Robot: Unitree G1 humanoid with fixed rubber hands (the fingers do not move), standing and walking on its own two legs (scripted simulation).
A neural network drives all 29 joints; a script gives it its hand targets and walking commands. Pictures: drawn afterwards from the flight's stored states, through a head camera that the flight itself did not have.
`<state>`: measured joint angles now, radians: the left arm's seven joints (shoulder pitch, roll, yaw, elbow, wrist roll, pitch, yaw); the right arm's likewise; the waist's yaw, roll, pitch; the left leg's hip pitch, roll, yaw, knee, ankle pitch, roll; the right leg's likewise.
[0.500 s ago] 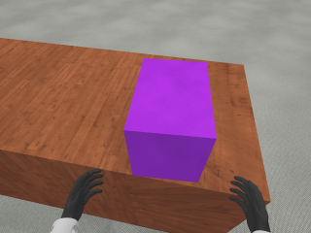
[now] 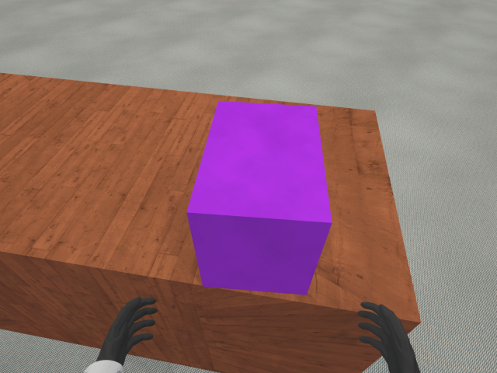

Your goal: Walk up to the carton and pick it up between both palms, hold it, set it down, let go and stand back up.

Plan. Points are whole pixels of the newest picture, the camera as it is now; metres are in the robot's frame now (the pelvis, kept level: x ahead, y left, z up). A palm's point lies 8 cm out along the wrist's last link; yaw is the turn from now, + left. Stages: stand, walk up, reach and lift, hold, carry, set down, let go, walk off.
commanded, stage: set down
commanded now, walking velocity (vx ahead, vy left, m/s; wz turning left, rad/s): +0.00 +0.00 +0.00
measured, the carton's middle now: (260, 194) +0.44 +0.02 +0.03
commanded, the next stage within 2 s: let go in 0.74 s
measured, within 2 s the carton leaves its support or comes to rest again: neither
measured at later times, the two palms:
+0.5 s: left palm out of the picture +0.15 +0.22 -0.08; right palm (402, 363) +0.17 -0.20 -0.03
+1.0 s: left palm out of the picture +0.11 +0.21 -0.09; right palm (403, 364) +0.17 -0.20 -0.03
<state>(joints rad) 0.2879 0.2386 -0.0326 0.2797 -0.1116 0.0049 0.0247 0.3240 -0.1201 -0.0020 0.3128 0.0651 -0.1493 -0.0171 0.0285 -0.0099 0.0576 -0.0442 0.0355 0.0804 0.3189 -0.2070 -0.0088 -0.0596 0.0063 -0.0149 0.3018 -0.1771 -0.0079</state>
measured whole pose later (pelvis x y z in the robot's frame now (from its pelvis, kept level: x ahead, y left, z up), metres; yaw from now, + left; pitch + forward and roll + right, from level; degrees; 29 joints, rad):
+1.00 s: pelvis -0.03 +0.00 +0.00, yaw +0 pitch -11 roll +0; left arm 0.21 0.15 0.02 0.52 0.09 0.15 0.01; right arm 0.10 -0.15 -0.02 0.55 -0.04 -0.17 0.05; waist 0.00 -0.03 0.15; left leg 0.02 0.03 0.08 0.36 -0.20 0.01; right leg -0.01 0.00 0.00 0.38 -0.18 -0.01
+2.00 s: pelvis -0.02 +0.03 -0.01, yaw +5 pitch +0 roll +0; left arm 0.28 0.24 -0.01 0.69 0.02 -0.02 0.00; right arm 0.33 -0.25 0.01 0.67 -0.01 -0.03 0.01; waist 0.00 0.01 0.01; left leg -0.25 -0.05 0.01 0.53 -0.27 0.05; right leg -0.24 -0.04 0.00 0.53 -0.28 0.03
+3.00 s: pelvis +0.00 +0.01 -0.01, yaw +7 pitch -1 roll +0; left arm 0.33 0.27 -0.01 0.75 0.01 -0.01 0.01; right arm 0.32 -0.27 0.02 0.73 -0.01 -0.01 -0.01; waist 0.00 0.02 0.05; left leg -0.21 -0.03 -0.04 0.50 -0.27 0.02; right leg -0.18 -0.02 -0.05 0.49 -0.29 0.00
